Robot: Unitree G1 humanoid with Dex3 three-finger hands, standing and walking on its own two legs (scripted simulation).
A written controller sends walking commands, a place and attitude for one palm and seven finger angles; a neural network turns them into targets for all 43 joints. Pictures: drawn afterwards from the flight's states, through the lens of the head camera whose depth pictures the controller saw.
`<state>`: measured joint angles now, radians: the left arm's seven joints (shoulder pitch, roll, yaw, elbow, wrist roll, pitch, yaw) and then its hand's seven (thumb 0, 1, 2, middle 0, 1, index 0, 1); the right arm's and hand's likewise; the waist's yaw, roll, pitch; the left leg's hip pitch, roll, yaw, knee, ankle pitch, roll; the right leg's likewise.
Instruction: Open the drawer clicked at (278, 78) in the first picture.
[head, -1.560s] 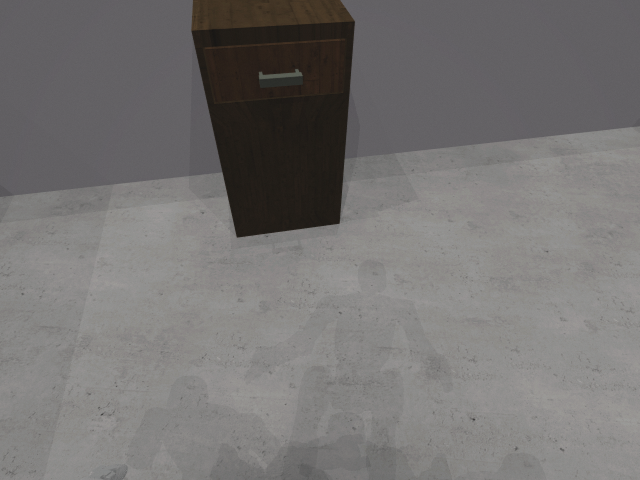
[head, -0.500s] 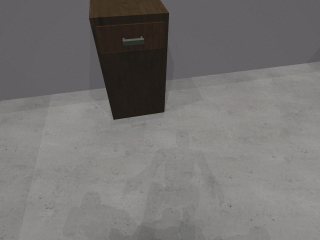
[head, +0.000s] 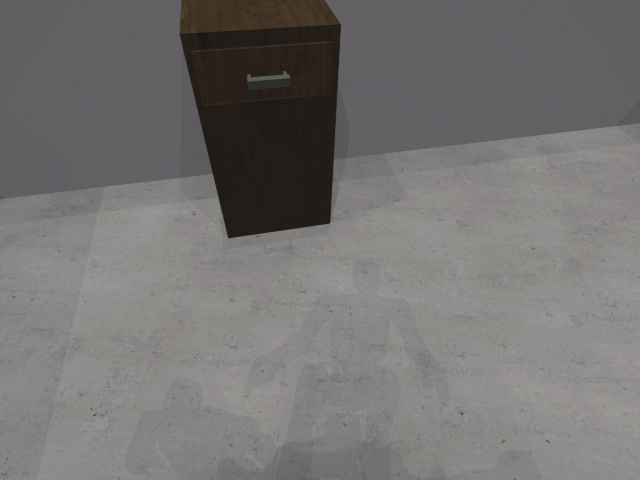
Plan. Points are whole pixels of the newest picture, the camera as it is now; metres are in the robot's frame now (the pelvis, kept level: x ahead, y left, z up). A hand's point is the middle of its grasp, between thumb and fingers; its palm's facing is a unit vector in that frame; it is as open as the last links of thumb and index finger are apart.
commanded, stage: walk to a spot facing it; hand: left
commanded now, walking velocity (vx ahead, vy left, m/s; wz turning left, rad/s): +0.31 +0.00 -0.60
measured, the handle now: (268, 78) +1.18 +0.23 -0.07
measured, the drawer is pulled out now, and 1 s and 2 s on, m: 0.00 0.00 0.00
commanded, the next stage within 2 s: turn to face it in 1.22 s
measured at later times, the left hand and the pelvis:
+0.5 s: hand out of the picture +0.10 +0.13 -0.17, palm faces -0.14 -0.97 -0.20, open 7.3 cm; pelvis +0.10 -0.05 -0.01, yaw -13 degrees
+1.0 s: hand (266, 314) +0.44 +0.13 -0.18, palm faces -0.37 -0.91 -0.19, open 7.3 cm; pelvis +0.32 -0.03 -0.01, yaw -28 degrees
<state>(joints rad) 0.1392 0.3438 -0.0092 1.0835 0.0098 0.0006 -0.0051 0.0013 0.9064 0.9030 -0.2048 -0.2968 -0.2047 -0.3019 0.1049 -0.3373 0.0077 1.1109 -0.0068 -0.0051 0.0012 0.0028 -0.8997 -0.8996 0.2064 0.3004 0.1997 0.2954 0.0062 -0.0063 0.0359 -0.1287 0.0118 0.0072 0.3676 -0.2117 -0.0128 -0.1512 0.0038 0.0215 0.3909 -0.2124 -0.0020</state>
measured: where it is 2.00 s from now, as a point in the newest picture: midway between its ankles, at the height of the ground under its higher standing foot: (378, 419)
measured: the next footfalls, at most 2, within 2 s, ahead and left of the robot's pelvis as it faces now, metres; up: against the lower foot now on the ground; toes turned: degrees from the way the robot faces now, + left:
left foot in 0.80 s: +0.42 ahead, +0.03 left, +0.00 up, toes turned -13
right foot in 1.32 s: +0.44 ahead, -0.27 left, +0.00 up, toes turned -46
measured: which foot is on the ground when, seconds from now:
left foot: down 0.00-0.32, up 0.34-0.78, down 0.80-1.00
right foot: down 0.00-0.80, up 0.82-1.00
